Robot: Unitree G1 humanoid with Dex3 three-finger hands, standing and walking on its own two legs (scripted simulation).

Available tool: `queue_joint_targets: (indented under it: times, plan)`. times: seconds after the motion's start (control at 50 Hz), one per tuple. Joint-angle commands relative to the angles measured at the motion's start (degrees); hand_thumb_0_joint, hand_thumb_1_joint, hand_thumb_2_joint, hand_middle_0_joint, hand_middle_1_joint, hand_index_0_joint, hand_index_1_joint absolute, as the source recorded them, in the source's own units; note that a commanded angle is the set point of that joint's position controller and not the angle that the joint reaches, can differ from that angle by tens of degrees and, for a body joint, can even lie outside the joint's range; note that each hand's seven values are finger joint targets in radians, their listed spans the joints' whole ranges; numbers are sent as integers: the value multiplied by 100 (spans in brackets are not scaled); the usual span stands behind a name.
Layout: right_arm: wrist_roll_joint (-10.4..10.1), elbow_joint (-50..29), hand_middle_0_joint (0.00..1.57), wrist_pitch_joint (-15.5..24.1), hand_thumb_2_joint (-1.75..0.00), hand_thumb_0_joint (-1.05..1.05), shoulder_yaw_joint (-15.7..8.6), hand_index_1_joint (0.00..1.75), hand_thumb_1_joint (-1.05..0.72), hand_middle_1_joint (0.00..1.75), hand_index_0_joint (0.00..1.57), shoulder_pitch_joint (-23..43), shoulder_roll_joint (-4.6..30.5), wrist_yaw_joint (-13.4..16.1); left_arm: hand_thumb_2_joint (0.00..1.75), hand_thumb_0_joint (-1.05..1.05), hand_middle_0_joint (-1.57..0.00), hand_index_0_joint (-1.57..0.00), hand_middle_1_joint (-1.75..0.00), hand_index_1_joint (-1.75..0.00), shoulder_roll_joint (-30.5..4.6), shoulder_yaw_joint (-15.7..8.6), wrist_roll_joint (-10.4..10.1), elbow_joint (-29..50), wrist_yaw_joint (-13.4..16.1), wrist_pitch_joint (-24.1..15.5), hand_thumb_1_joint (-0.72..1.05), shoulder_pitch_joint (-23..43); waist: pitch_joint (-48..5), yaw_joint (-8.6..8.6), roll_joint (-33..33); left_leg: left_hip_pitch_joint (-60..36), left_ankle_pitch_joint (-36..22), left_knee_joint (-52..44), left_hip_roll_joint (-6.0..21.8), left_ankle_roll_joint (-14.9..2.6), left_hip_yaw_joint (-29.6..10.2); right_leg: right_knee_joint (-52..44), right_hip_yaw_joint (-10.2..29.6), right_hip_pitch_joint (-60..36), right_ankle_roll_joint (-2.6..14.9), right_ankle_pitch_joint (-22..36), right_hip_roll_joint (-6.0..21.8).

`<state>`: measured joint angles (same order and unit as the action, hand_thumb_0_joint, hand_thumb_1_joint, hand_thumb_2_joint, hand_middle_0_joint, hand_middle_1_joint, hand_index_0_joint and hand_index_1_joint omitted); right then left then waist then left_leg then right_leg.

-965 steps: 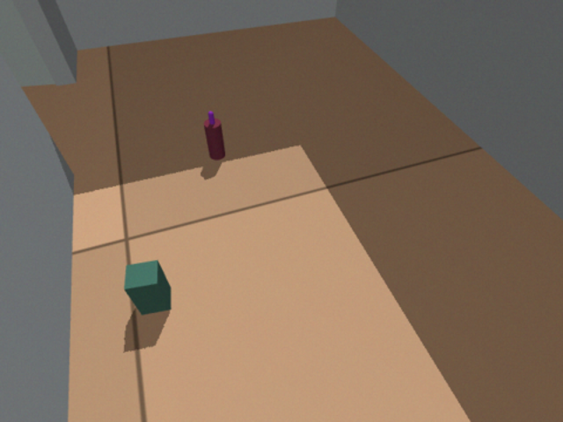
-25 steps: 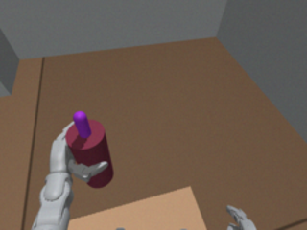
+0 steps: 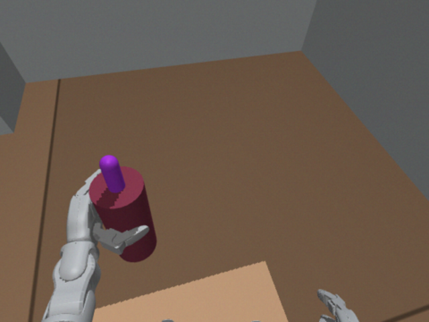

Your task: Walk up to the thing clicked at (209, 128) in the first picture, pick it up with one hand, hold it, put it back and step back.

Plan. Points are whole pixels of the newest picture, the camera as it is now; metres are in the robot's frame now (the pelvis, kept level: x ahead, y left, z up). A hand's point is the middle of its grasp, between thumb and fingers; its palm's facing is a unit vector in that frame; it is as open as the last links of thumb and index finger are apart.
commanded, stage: hold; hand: left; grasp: from the side
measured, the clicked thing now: (125, 209) +0.32 +0.16 +0.03
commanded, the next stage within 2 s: crouch in 1.08 s
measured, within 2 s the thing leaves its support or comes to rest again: neither
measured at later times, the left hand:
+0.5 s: hand (121, 212) +0.31 +0.17 +0.03, palm faces +0.10 -0.99 -0.05, open 11.4 cm
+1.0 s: hand (122, 214) +0.31 +0.17 +0.03, palm faces +0.10 -0.99 -0.05, open 11.4 cm
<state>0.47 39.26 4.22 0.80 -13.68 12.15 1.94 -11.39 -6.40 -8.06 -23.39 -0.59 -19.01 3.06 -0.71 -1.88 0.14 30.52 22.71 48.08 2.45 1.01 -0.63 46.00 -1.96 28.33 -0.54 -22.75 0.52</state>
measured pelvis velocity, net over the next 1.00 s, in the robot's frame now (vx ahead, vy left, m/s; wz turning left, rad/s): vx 0.00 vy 0.00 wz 0.00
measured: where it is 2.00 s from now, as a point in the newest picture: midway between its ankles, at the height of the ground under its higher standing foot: outside the picture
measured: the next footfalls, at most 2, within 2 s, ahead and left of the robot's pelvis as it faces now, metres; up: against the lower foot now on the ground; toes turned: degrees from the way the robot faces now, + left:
none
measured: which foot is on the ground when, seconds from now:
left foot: down 0.00-1.00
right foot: down 0.00-1.00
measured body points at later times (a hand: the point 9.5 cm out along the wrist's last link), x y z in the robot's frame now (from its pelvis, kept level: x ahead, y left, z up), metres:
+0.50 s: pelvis +0.00 +0.00 +0.00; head +0.04 +0.01 +0.45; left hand +0.30 +0.22 +0.04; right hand +0.12 -0.24 -0.11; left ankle +0.02 +0.13 -0.70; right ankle +0.01 -0.13 -0.70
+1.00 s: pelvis +0.00 +0.00 +0.00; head +0.03 +0.01 +0.45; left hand +0.30 +0.22 +0.03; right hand +0.12 -0.25 -0.11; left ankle +0.02 +0.13 -0.70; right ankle +0.01 -0.13 -0.70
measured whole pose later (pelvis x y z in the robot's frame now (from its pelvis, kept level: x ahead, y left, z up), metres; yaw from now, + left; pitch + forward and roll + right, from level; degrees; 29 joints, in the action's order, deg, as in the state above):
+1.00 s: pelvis +0.00 +0.00 +0.00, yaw +0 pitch +5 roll -1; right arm 0.4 39.4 4.5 0.5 -13.9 12.3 2.1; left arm -11.2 -6.1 -7.8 -23.4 -0.6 -18.5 3.0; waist -0.9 -2.0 0.3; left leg 30.7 22.4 48.2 2.5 1.0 -0.7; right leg 46.2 -1.9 28.5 -0.5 -22.4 0.5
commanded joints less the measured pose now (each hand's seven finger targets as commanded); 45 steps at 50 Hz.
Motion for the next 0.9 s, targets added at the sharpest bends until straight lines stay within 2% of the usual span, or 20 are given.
queue_joint_targets:
  times: [0.0, 0.04, 0.06, 0.08, 0.12, 0.16, 0.2, 0.26, 0.28, 0.3, 0.32, 0.36, 0.38, 0.42, 0.48, 0.58, 0.62, 0.66, 0.78, 0.88]
  plan:
    - [-42, -673, 20, 217, -91, 0, -311, 30, -92, 30, 20, 87, 796, 84, 117, 0, -117, -118, -134, -134, -848, -489, -318, 2328, -38, -848, 2, 2392, -2059, -9, 507, -1037, -1600, -602, -205, -78, 18, -542, -4, -650, 104, 1819, -111]
    - [-46, -665, 20, 214, -91, 0, -295, 30, -92, 30, 20, 121, 779, 93, 117, 0, -117, -119, -134, -134, -740, -331, -284, 2100, -64, -800, 2, 2258, -1839, -53, 416, -972, -1401, -643, -220, -94, 37, -613, 14, -597, 83, 1688, -94]
    - [-50, -644, 20, 225, -91, 0, -299, 30, -92, 30, 20, 110, 765, 102, 117, 0, -117, -118, -133, -134, -895, -503, -300, 2284, -47, -824, 3, 2411, -1951, -17, 338, -972, -1351, -657, -214, -107, 27, -632, 13, -657, 74, 1673, -89]
    - [-43, -635, 20, 234, -91, 0, -280, 30, -92, 30, 20, 111, 756, 94, 117, 0, -117, -118, -133, -134, -645, -283, -305, 2010, -74, -795, 1, 2282, -1817, -100, 302, -966, -1336, -653, -209, -101, 26, -624, 5, -546, 77, 1641, -100]
    - [-50, -627, 20, 247, -91, 0, -291, 30, -93, 30, 20, 110, 781, 88, 116, 0, -117, -118, -133, -134, -549, -278, -365, 1894, -77, -789, -1, 2177, -1865, -79, 264, -1010, -1491, -638, -196, -92, -2, -563, -32, -557, 92, 1727, -113]
    - [-62, -645, 20, 255, -91, 0, -333, 30, -92, 30, 20, 82, 828, 90, 117, 0, -117, -118, -133, -134, -777, -414, -349, 2168, -64, -817, 1, 2364, -2095, -18, 375, -1118, -1567, -631, -203, -88, 4, -558, -35, -622, 101, 1783, -104]
    - [-55, -676, 20, 249, -91, 0, -312, 30, -92, 30, 20, 142, 806, 76, 116, 0, -116, -117, -132, -133, -640, -305, -314, 1954, -71, -805, 2, 2121, -1812, -11, 263, -993, -1470, -663, -205, -92, 7, -574, -40, -546, 95, 1694, -110]
    - [-32, -681, 20, 249, -91, 0, -303, 30, -92, 30, 20, 150, 767, 65, 117, 0, -117, -118, -133, -134, -617, -295, -266, 1968, -46, -828, 3, 2084, -1968, -2, 285, -1032, -1476, -647, -209, -85, 12, -571, -40, -627, 96, 1688, -110]
    - [-41, -687, 20, 255, -91, 0, -316, 30, -92, 30, 20, 149, 789, 61, 117, 0, -118, -119, -134, -134, -847, -427, -291, 2471, -17, -903, 4, 2568, -2012, 16, 475, -1037, -1393, -668, -217, -77, 20, -568, -17, -630, 108, 1621, -97]
    - [-51, -684, 20, 250, -91, 0, -323, 30, -92, 30, 20, 171, 807, 68, 118, 0, -118, -119, -134, -135, -929, -598, -269, 2220, 15, -887, 3, 2360, -1973, 53, 412, -1034, -1323, -692, -209, -73, 13, -574, -23, -595, 108, 1545, -109]
    - [-36, -677, 20, 242, -91, 0, -298, 30, -92, 30, 20, 158, 775, 64, 118, 0, -117, -118, -134, -134, -889, -465, -255, 2432, 3, -910, 3, 2546, -2000, 21, 546, -1070, -1279, -715, -198, -56, -5, -560, -34, -556, 128, 1471, -117]
    - [-29, -669, 20, 228, -91, 0, -290, 30, -92, 30, 20, 161, 752, 75, 117, 0, -117, -119, -134, -134, -925, -636, -286, 2370, 50, -887, 3, 2393, -2045, 46, 435, -985, -1295, -670, -208, -72, 7, -573, -22, -651, 105, 1530, -115]
    - [-40, -667, 20, 239, -91, 0, -287, 30, -92, 30, 20, 135, 764, 76, 118, 0, -117, -118, -134, -135, -783, -505, -295, 2259, 42, -866, 3, 2330, -1939, -5, 393, -975, -1224, -692, -206, -80, 12, -586, -20, -574, 106, 1476, -119]
    - [-42, -673, 20, 239, -91, 0, -289, 30, -92, 30, 20, 141, 757, 89, 119, 0, -118, -119, -135, -135, -910, -613, -315, 2545, 59, -900, 5, 2463, -2085, 33, 477, -1019, -1384, -655, -213, -73, 14, -545, -10, -664, 104, 1620, -108]
    - [-32, -656, 20, 230, -91, 0, -291, 30, -92, 30, 20, 64, 765, 97, 119, 0, -117, -118, -134, -134, -853, -481, -271, 2398, 38, -808, 6, 2358, -2132, -2, 454, -1076, -1591, -626, -189, -68, -8, -537, -26, -675, 112, 1769, -126]
    - [-50, -622, 20, 274, -91, 0, -312, 30, -92, 30, 20, 173, 809, 101, 120, 0, -120, -121, -136, -137, -635, -233, -275, 1835, -72, -754, 3, 2468, -1622, -124, 341, -955, -1115, -733, -184, -81, -19, -612, -46, -343, 107, 1370, -118]
    - [-57, -601, 20, 282, -91, 0, -321, 30, -93, 30, 20, 57, 799, 95, 119, 0, -119, -120, -135, -136, -799, -321, -296, 2188, -72, -797, 2, 2678, -1999, -59, 378, -1079, -1345, -672, -185, -78, -25, -564, -44, -510, 114, 1573, -100]
    - [-57, -645, 20, 278, -91, 0, -327, 30, -92, 30, 20, 98, 803, 73, 117, 0, -118, -120, -135, -136, -655, -283, -300, 1885, -76, -747, -1, 2315, -1802, -21, 305, -987, -1260, -703, -191, -76, -19, -590, -58, -479, 111, 1466, -118]
    - [-43, -681, 20, 293, -91, 0, -328, 30, -92, 30, 20, 98, 797, 54, 117, 0, -117, -118, -133, -134, -785, -436, -305, 2183, -12, -829, 4, 2398, -2219, 24, 351, -1027, -1449, -605, -210, -88, 22, -556, -20, -673, 101, 1682, -107]
    - [-38, -682, 20, 258, -91, 0, -298, 30, -92, 30, 20, 145, 753, 87, 119, 0, -118, -119, -135, -136, -1005, -634, -253, 2538, 50, -880, 5, 2558, -2065, 65, 539, -950, -1315, -660, -215, -77, 30, -569, 0, -651, 113, 1554, -104]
